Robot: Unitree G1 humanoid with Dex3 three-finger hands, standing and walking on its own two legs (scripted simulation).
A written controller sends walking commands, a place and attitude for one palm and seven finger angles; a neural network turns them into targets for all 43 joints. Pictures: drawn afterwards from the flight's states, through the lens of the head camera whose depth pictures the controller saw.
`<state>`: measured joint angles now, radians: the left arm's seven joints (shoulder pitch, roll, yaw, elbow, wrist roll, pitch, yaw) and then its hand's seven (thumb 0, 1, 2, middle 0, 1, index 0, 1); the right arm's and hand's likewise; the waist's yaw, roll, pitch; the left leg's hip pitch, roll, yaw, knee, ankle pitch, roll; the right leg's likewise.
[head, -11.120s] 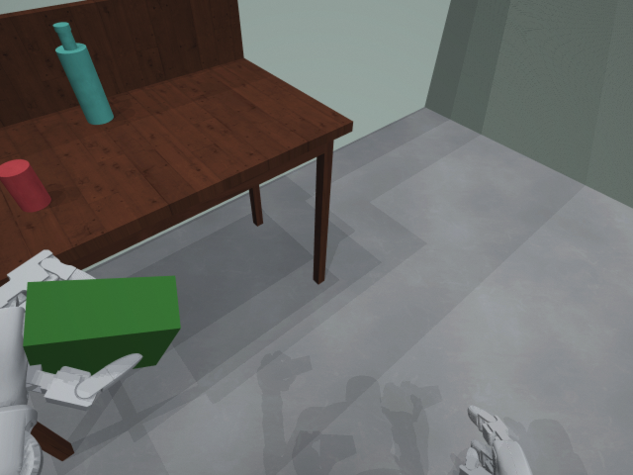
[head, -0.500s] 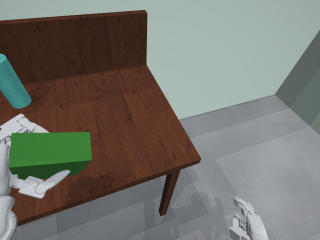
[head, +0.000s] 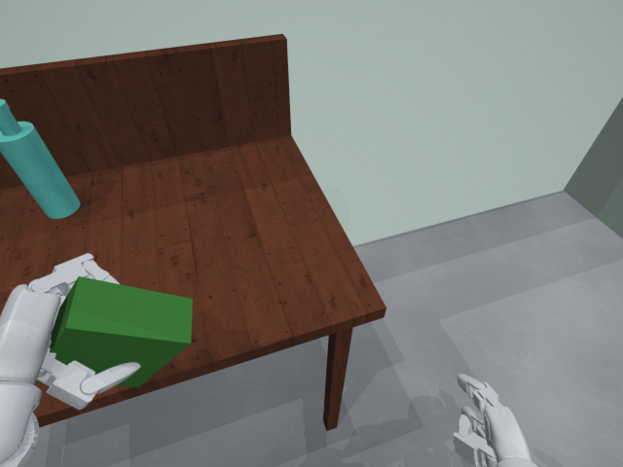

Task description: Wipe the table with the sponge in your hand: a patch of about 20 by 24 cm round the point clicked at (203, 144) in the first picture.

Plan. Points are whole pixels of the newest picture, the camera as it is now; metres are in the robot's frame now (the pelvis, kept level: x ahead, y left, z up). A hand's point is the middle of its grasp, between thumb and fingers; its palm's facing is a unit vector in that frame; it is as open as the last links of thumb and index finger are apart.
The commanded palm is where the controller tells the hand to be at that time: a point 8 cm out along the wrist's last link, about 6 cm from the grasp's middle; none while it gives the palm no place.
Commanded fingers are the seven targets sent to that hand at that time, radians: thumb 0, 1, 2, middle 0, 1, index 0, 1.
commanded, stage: turn the palm down, sponge in hand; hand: left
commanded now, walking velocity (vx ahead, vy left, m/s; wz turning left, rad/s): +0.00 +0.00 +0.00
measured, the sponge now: (130, 341) +0.22 +0.22 +0.10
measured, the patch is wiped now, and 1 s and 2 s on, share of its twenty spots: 0.00 0.00 0.00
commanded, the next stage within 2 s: move the sponge above the wiping area in 1.88 s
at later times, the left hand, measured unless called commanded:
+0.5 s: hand (105, 299) +0.24 +0.24 +0.15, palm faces +0.23 -0.52 -0.83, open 9.5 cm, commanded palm +0.20 +0.28 +0.19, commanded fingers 0.00 0.10 1.30 -1.20 -1.60 -1.20 -1.60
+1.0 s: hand (43, 282) +0.25 +0.31 +0.16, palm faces +0.30 -0.24 -0.92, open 9.5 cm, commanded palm +0.21 +0.29 +0.20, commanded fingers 0.00 0.10 1.30 -1.20 -1.60 -1.20 -1.60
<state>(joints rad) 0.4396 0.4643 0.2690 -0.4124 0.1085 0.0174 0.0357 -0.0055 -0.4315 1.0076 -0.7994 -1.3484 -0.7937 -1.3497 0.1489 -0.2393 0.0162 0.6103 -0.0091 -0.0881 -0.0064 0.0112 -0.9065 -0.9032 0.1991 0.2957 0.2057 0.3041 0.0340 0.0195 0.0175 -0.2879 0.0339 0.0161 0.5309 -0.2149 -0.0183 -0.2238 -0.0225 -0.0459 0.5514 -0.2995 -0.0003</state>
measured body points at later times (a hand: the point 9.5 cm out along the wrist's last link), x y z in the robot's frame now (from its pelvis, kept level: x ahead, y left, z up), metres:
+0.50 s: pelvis +0.02 -0.02 +0.00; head +0.02 -0.04 +0.45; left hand +0.22 +0.26 +0.20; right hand +0.20 -0.26 -0.09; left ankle +0.04 +0.13 -0.73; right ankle +0.00 -0.12 -0.73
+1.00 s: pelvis +0.02 +0.01 +0.00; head +0.01 -0.02 +0.45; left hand +0.23 +0.32 +0.21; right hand +0.26 -0.19 -0.07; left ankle +0.04 +0.13 -0.73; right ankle +0.00 -0.12 -0.73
